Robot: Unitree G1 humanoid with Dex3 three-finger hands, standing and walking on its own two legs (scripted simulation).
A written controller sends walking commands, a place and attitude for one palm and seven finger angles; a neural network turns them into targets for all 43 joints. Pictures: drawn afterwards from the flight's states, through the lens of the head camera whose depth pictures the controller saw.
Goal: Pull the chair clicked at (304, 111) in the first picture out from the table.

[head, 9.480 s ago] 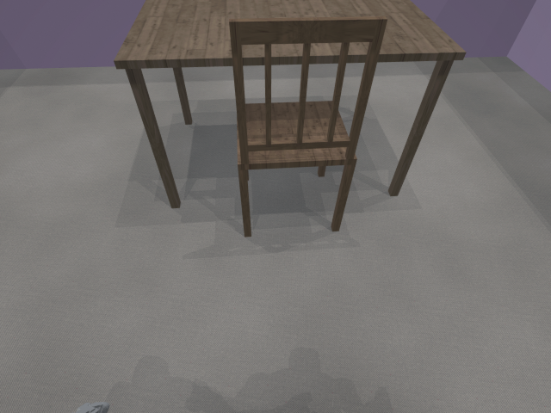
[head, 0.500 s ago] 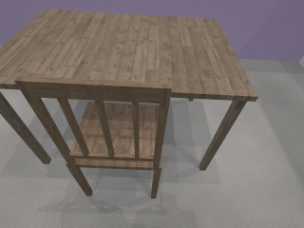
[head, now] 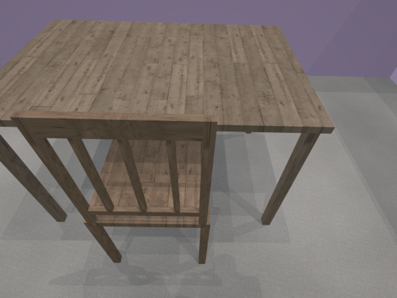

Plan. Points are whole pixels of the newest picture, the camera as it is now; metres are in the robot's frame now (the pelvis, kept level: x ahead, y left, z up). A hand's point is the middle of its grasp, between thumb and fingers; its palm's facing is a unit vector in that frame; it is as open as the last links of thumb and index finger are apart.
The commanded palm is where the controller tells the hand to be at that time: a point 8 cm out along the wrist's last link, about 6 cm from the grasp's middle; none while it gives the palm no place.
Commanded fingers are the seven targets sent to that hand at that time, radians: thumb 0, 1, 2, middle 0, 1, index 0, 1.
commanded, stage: look again from close up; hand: left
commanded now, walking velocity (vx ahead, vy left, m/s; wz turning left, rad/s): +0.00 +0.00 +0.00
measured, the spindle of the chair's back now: (135, 179) +0.42 +0.20 -0.08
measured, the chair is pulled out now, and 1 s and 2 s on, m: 0.00 0.00 0.00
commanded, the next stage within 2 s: none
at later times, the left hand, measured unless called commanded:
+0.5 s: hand out of the picture -0.04 +0.15 -0.18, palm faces +0.03 -0.98 -0.18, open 7.4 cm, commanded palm none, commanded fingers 0.00 0.90 0.90 -0.20 -0.30 -0.20 -0.30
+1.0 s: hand out of the picture -0.03 +0.15 -0.18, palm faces +0.04 -0.98 -0.17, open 7.4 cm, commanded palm none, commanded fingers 0.00 0.90 0.90 -0.20 -0.30 -0.20 -0.30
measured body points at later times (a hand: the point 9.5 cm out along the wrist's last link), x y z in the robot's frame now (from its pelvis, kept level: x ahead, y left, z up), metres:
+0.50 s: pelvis +0.00 -0.01 +0.00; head +0.00 -0.01 +0.45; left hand -0.04 +0.20 -0.16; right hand +0.01 -0.24 -0.16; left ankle +0.03 +0.12 -0.74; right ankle -0.07 -0.13 -0.74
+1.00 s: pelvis +0.00 -0.02 +0.00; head +0.00 -0.01 +0.45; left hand -0.03 +0.20 -0.16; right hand +0.00 -0.24 -0.16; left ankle +0.03 +0.12 -0.74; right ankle -0.07 -0.13 -0.74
